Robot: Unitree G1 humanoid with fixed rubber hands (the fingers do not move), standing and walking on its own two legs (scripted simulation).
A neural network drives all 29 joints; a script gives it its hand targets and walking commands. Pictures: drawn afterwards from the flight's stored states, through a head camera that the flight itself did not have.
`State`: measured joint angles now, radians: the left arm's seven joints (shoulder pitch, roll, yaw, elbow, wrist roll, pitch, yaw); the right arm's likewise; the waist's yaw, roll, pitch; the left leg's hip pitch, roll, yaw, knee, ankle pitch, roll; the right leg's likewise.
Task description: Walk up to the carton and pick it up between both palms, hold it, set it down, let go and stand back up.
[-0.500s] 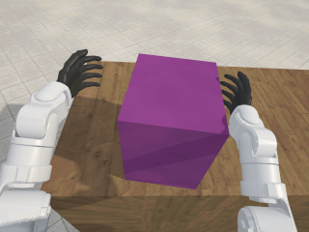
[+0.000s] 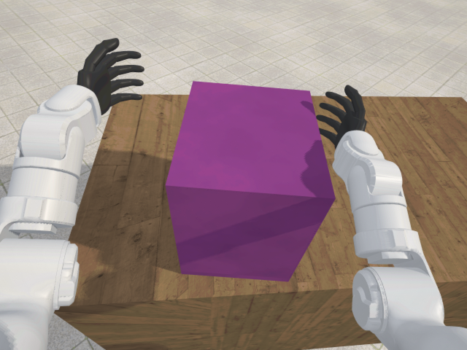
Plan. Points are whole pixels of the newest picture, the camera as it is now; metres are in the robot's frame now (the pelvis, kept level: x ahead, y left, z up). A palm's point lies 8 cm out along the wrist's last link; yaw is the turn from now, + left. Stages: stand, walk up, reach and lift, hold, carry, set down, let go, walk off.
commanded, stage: reach and lift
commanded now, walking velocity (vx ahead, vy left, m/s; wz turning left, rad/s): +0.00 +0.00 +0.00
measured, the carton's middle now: (242, 186) +0.40 -0.04 +0.05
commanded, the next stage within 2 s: none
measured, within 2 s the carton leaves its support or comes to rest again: neither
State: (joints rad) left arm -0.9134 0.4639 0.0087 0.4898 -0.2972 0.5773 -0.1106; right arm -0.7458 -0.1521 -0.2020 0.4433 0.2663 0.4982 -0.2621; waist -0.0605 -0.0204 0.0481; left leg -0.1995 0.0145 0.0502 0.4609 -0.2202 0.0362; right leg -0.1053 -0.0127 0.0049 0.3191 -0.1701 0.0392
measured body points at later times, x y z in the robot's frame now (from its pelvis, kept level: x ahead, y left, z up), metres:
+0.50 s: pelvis +0.00 +0.00 +0.00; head +0.01 +0.02 +0.45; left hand +0.44 +0.20 +0.13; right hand +0.38 -0.22 +0.10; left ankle +0.02 +0.09 -0.74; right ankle +0.00 -0.15 -0.74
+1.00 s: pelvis +0.03 +0.00 +0.00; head +0.05 +0.02 +0.45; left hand +0.47 +0.16 +0.10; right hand +0.41 -0.20 +0.07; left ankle +0.02 +0.09 -0.74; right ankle +0.00 -0.15 -0.74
